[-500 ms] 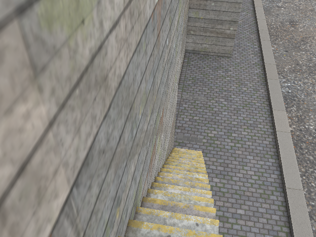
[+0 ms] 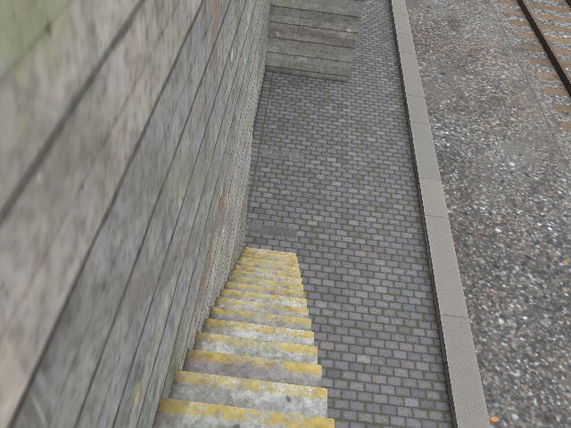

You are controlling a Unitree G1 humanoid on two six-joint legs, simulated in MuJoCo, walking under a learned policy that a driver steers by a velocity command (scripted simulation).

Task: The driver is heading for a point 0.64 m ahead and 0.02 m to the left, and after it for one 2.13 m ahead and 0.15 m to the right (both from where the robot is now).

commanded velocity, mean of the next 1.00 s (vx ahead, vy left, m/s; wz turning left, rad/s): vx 0.32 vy -0.24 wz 0.00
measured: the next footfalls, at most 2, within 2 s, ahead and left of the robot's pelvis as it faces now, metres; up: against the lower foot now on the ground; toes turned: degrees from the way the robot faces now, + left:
right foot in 0.02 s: +0.00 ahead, -0.12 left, +0.00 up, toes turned +1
left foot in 0.44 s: +0.20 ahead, +0.09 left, -0.20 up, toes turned +1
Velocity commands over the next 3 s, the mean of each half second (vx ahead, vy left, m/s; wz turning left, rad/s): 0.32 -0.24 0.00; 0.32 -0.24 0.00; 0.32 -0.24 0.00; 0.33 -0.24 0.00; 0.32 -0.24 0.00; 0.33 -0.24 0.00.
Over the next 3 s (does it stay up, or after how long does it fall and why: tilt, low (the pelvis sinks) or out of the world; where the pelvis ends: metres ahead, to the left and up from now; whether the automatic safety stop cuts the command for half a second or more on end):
stays up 0.95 -0.10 -0.83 its command is cut before an obstacle from the start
